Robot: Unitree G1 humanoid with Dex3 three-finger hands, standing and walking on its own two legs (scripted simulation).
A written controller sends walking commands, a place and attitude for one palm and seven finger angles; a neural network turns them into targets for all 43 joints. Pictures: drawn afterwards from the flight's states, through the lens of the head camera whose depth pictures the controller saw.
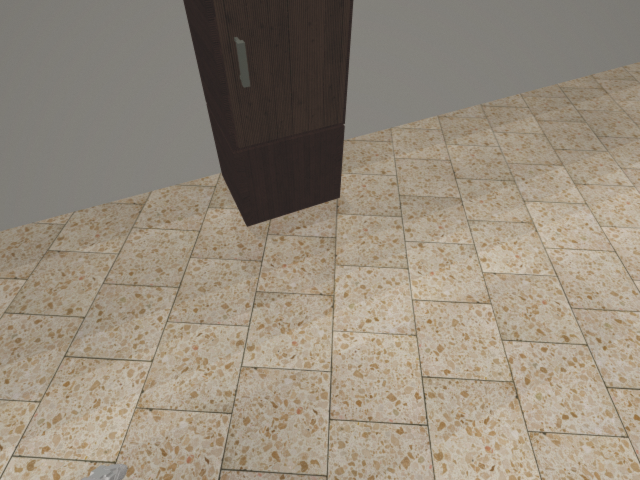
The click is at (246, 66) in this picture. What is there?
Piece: cupboard door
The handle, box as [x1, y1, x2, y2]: [234, 37, 249, 87]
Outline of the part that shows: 234,37 237,48 240,69 239,75 241,82 244,87 249,86 244,42 242,40 239,40 237,37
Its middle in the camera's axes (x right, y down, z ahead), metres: -0.24 -0.53 +1.16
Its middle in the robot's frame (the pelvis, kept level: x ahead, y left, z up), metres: +1.21 +0.30 -0.03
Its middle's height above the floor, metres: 0.73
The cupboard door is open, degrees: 0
